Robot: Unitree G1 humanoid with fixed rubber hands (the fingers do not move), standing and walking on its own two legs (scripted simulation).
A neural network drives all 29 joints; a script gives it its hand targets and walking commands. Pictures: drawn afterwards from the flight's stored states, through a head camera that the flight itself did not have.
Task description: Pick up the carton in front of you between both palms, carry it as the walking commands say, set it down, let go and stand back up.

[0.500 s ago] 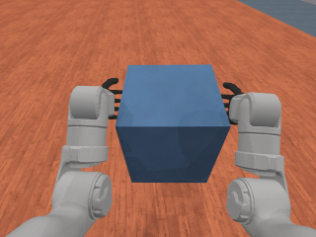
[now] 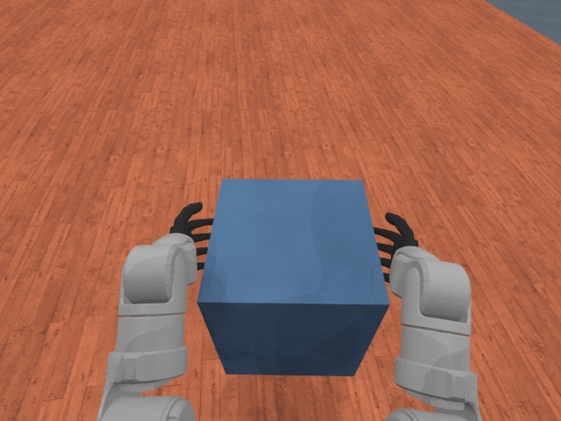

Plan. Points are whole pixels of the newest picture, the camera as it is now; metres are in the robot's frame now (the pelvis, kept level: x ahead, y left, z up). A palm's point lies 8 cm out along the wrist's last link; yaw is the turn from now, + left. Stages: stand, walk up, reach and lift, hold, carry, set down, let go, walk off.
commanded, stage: carry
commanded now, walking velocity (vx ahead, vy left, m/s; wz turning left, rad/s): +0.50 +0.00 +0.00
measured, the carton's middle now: (290, 282) +0.34 +0.01 +0.01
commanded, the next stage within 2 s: none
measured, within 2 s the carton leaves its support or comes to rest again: neither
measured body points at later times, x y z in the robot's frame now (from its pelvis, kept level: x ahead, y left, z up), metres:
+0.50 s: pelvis +0.34 +0.03 -0.02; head +0.27 +0.03 +0.42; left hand +0.60 +0.18 +0.08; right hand +0.61 -0.12 +0.09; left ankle +0.47 +0.13 -0.74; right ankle +0.16 -0.10 -0.74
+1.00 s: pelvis +0.64 +0.02 -0.01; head +0.62 +0.02 +0.44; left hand +0.92 +0.17 +0.08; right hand +0.92 -0.13 +0.08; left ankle +0.47 +0.13 -0.74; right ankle +0.78 -0.09 -0.73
